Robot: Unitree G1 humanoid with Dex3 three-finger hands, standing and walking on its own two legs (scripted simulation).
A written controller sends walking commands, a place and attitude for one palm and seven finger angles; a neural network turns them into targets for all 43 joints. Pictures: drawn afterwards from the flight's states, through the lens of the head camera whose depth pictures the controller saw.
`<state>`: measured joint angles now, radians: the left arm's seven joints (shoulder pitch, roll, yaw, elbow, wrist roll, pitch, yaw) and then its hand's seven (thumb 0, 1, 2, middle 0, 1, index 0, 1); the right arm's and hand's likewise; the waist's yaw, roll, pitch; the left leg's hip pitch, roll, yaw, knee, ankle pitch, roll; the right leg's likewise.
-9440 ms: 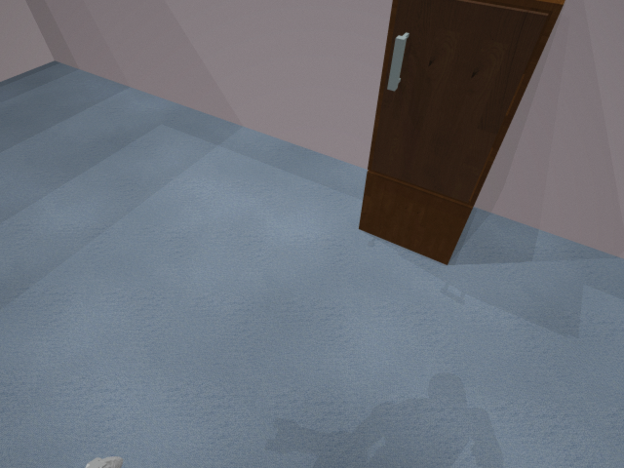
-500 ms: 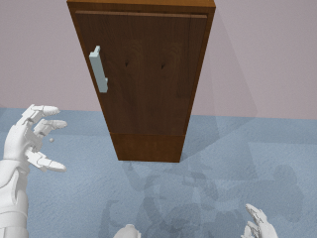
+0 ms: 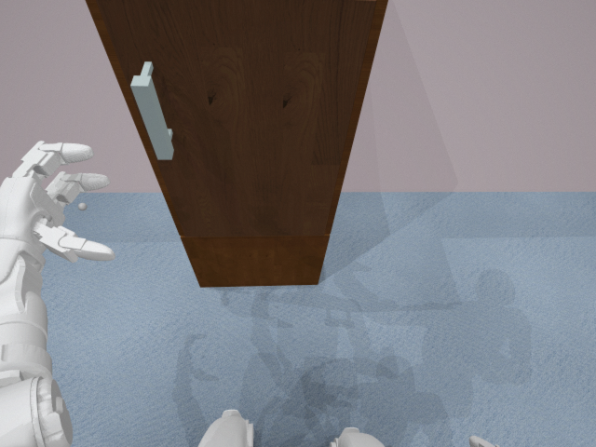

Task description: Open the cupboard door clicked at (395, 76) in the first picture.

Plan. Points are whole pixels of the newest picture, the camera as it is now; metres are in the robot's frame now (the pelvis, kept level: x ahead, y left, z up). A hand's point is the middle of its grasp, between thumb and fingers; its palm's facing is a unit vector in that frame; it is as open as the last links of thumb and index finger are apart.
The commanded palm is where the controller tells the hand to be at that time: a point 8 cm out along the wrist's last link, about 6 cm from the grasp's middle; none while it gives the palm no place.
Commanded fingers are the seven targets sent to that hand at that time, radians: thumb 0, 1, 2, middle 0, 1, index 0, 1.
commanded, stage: move the hooked fingers beside the handle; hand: left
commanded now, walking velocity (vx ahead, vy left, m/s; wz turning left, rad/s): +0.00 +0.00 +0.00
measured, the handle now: (157, 112) +0.60 +0.24 +0.07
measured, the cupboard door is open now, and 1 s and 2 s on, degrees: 0 0 0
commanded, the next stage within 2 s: slide the fingers in behind the handle in 1.70 s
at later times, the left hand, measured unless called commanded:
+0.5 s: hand (98, 160) +0.48 +0.29 +0.08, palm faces +0.05 -1.00 -0.01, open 13.9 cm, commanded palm +0.46 +0.33 +0.08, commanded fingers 0.00 -0.50 0.30 -0.30 -1.20 -0.30 -1.20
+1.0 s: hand (109, 125) +0.55 +0.29 +0.08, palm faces +0.05 -1.00 -0.01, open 13.9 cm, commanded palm +0.54 +0.33 +0.07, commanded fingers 0.00 -0.50 0.30 -0.30 -1.20 -0.30 -1.20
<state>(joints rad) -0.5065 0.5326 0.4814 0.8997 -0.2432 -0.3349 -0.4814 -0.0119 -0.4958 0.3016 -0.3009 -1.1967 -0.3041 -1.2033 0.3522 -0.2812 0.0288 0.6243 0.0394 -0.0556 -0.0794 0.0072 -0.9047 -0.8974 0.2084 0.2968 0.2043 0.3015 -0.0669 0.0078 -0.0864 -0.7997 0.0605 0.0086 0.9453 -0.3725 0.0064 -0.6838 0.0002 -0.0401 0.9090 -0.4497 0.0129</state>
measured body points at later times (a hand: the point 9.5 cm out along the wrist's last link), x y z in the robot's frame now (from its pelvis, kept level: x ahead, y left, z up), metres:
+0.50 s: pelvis +0.00 +0.01 -0.01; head +0.11 +0.04 +0.42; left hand +0.47 +0.34 +0.09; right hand +0.02 -0.27 -0.11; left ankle +0.05 +0.11 -0.68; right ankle +0.00 -0.13 -0.68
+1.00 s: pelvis +0.00 +0.01 -0.03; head +0.17 +0.05 +0.38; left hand +0.54 +0.35 +0.09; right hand -0.03 -0.26 -0.12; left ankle +0.05 +0.11 -0.68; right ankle +0.00 -0.13 -0.68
